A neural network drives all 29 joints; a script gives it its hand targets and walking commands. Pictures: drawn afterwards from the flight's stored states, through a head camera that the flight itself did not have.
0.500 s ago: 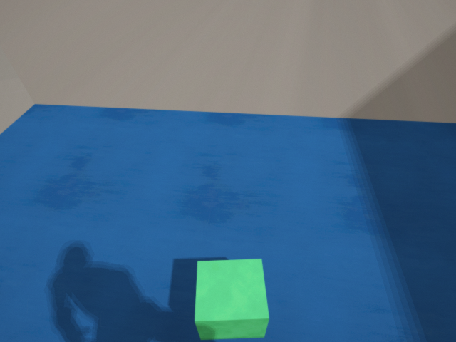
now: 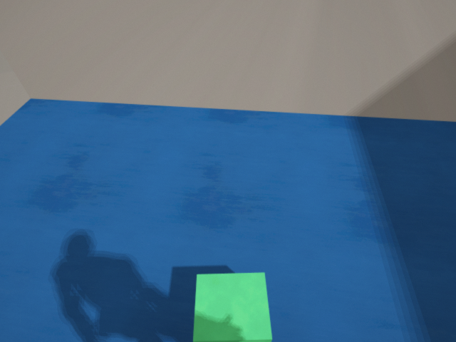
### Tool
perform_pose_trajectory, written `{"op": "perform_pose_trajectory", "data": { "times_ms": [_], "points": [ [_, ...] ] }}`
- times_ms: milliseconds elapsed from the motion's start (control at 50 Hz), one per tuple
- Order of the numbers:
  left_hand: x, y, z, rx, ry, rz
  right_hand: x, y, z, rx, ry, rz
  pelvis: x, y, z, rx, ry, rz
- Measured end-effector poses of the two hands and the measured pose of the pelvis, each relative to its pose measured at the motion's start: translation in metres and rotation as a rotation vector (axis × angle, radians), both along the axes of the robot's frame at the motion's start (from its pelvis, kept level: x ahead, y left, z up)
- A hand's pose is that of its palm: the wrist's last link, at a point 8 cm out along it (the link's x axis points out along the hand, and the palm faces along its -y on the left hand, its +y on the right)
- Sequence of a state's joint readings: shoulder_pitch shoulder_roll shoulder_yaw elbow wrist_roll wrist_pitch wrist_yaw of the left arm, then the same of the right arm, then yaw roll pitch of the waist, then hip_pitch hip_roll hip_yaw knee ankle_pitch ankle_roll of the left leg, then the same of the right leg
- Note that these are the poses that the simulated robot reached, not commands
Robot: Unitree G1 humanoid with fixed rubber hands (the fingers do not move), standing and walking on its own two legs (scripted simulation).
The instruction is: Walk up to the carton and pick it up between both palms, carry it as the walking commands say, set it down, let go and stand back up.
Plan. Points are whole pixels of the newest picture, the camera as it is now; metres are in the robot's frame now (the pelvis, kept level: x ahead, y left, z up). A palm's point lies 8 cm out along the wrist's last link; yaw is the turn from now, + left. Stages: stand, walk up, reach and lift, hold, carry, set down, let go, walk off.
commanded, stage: walk up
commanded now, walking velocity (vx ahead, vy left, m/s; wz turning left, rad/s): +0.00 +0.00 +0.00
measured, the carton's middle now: (231, 314) +0.37 +0.02 -0.66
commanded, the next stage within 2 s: stand in 1.12 s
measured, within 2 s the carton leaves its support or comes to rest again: neither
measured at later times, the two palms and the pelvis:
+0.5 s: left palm out of the picture -0.06 +0.19 -0.14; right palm out of the picture -0.02 -0.21 -0.15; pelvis -0.01 -0.01 +0.00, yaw +0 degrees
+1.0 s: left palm out of the picture -0.09 +0.17 -0.14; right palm out of the picture -0.04 -0.22 -0.15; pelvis -0.02 -0.02 +0.00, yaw +1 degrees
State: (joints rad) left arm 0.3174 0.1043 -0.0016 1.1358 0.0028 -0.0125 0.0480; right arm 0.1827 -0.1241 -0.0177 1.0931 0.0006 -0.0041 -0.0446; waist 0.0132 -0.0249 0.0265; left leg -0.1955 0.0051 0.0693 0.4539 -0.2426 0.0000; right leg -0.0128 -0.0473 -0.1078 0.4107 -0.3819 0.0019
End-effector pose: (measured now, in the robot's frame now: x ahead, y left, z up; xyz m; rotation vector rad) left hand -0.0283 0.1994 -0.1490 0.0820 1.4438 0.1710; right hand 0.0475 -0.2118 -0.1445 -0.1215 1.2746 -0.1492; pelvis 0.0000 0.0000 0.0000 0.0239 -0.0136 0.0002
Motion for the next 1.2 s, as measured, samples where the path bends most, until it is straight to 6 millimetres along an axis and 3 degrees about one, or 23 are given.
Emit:
{"op": "perform_pose_trajectory", "data": {
  "times_ms": [160, 340, 520, 860, 1200],
  "points": [
    [0.011, 0.008, 0.003, 0.028, -0.008, -0.011, -0.016, -0.004, -0.003, 0.000, 0.053, -0.019, 0.005, 0.000, 0.001, 0.002, 0.002, 0.000],
    [-0.014, 0.007, 0.007, 0.038, 0.059, -0.005, -0.053, -0.004, -0.006, 0.020, 0.151, -0.037, 0.001, -0.004, 0.002, 0.002, 0.000, 0.002],
    [-0.038, -0.007, 0.008, 0.023, 0.099, 0.007, -0.072, -0.002, -0.008, 0.039, 0.185, -0.045, -0.007, -0.010, 0.003, 0.000, -0.005, 0.004],
    [-0.060, -0.029, 0.008, -0.003, 0.110, 0.023, -0.088, -0.007, -0.009, 0.052, 0.201, -0.045, -0.018, -0.021, 0.002, -0.003, -0.012, 0.011],
    [-0.048, -0.019, 0.008, 0.027, 0.067, 0.015, -0.080, -0.015, -0.009, 0.040, 0.177, -0.036, -0.018, -0.024, 0.001, -0.005, -0.005, 0.013]
  ]
}}
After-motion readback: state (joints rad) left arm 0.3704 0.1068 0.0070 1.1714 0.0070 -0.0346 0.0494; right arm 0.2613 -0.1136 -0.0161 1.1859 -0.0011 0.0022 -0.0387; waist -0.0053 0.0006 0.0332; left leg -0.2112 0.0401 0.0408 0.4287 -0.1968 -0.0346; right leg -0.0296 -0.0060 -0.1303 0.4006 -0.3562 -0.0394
